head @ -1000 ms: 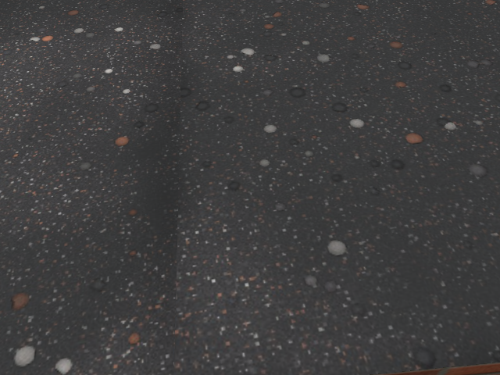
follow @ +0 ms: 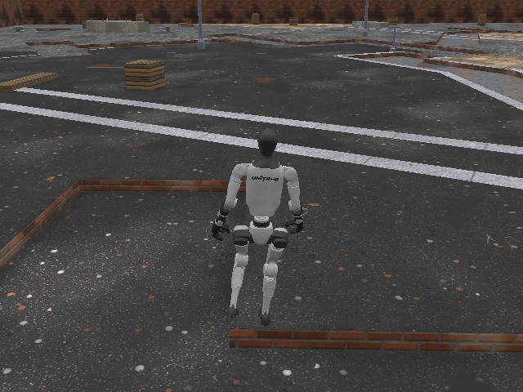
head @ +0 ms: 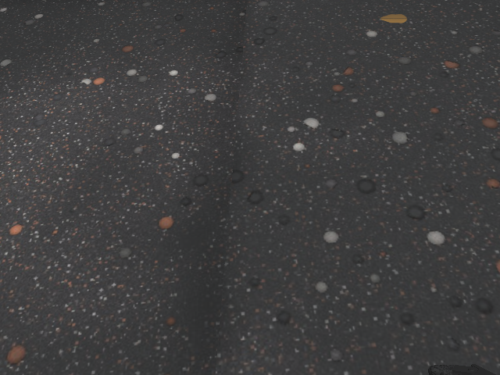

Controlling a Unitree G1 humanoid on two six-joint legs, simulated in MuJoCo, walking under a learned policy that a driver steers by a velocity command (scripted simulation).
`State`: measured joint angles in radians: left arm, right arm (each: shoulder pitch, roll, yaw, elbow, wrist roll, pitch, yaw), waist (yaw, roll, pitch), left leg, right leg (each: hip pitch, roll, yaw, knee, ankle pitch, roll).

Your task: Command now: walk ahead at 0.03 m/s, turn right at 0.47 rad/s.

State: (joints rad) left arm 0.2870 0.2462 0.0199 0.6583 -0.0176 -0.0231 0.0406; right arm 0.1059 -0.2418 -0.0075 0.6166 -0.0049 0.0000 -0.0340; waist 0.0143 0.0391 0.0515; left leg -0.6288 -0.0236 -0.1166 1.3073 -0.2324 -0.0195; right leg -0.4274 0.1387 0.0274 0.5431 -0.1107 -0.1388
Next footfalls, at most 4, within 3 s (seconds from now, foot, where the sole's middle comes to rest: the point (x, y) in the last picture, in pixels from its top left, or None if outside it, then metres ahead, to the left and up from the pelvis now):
0.60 left None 0.20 0.14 -0.76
1.02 right None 0.17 -0.08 -0.76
1.48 left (245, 361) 0.50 0.11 -0.76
2.04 right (316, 245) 0.85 -0.10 -0.76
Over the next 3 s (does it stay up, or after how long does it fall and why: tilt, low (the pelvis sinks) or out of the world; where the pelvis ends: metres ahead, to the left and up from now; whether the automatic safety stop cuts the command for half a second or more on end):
stays up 1.24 -0.08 0.02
